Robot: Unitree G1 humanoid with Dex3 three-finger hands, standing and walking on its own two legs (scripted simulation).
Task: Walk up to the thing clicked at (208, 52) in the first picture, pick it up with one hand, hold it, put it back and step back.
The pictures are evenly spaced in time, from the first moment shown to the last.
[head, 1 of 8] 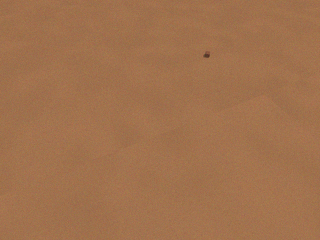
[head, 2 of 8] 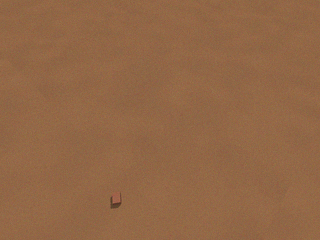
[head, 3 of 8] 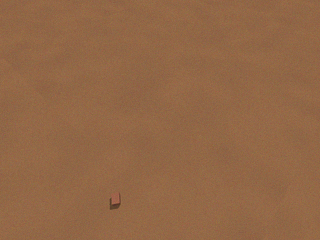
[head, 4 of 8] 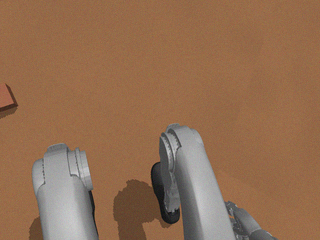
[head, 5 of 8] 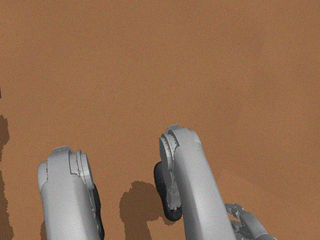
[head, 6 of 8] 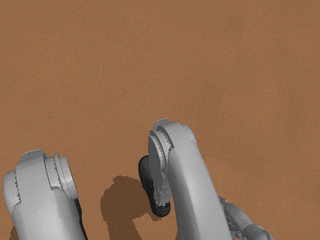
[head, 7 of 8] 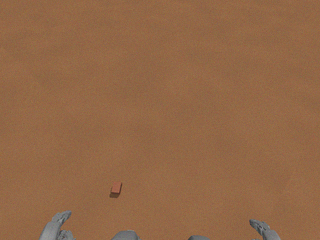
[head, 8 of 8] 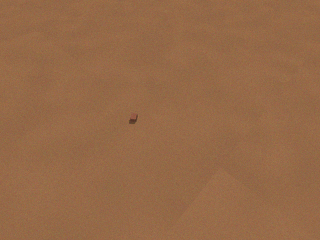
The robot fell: no
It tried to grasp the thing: yes
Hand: left
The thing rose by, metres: 0.68
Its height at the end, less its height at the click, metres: +0.00
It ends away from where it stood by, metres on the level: 0.00
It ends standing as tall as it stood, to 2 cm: yes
